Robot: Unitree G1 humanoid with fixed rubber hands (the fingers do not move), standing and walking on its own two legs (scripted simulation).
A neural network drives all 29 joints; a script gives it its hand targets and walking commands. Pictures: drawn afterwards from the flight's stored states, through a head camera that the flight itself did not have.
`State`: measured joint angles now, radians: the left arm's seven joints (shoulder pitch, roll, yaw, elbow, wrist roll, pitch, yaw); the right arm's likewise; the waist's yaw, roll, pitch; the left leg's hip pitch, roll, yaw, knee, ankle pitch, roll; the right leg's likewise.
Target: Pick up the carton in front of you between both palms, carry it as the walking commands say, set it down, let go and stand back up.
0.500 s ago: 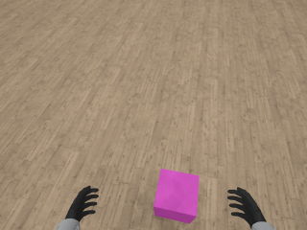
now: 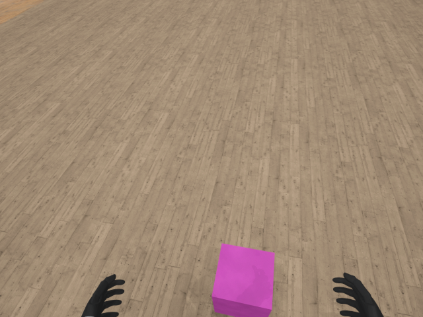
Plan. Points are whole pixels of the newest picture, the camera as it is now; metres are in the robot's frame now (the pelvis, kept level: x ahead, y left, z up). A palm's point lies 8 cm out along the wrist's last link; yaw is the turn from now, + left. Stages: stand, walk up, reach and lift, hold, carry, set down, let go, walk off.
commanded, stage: stand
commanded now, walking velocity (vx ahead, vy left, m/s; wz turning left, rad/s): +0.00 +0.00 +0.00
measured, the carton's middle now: (243, 283) +0.37 -0.07 -0.64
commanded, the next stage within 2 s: none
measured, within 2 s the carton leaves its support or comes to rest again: neither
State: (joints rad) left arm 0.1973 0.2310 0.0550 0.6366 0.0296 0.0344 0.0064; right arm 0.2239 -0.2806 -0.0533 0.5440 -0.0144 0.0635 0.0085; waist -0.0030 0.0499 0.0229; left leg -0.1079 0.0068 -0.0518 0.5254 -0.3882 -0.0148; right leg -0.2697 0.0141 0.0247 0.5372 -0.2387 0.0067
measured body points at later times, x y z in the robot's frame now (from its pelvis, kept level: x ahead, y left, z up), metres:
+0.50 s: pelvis +0.00 -0.02 +0.00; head +0.00 -0.04 +0.45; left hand +0.10 +0.27 -0.10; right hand +0.11 -0.30 -0.12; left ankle -0.06 +0.13 -0.73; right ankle +0.03 -0.12 -0.73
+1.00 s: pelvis -0.01 -0.02 +0.00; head -0.02 -0.03 +0.45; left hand +0.09 +0.28 -0.10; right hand +0.08 -0.31 -0.12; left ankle -0.06 +0.13 -0.73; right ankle +0.03 -0.12 -0.73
